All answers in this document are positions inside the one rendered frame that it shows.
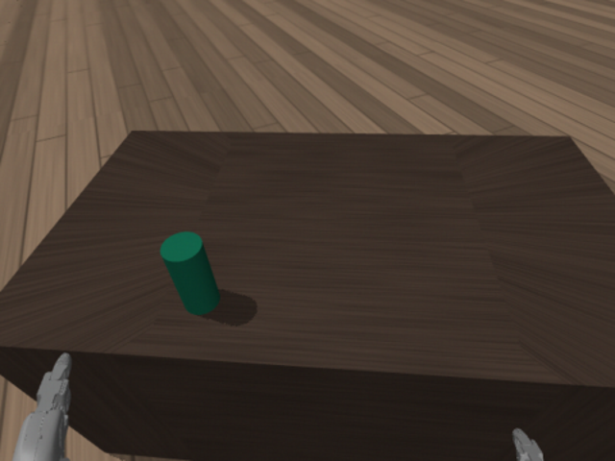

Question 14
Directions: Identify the left robot hand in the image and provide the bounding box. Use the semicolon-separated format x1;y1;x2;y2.
12;352;72;461

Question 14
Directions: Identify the right robot hand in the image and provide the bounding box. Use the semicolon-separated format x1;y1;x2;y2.
513;428;543;461

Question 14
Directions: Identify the can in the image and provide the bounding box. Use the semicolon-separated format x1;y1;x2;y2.
160;231;220;315

